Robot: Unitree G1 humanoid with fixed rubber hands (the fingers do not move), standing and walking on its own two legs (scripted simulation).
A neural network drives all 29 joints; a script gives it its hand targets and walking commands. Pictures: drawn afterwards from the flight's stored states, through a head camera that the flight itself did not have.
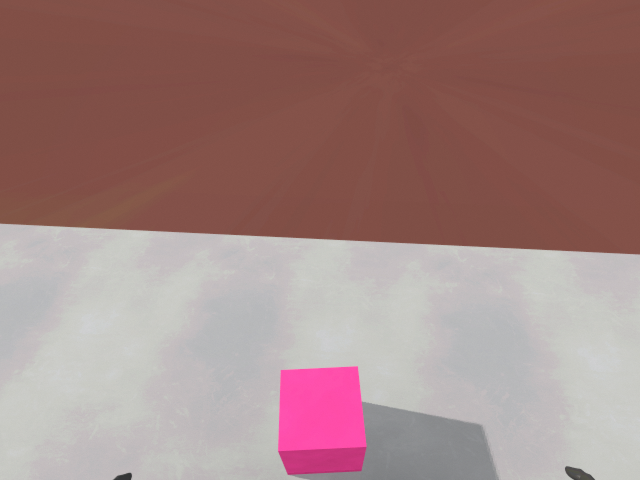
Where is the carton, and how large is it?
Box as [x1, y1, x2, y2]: [278, 366, 366, 474]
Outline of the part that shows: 357,366 281,370 278,451 288,474 361,470 366,446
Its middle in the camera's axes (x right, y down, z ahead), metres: +0.01 +0.50 +1.07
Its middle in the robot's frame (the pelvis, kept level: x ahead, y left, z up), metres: +0.40 +0.04 -0.66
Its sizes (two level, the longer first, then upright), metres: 0.210 0.200 0.250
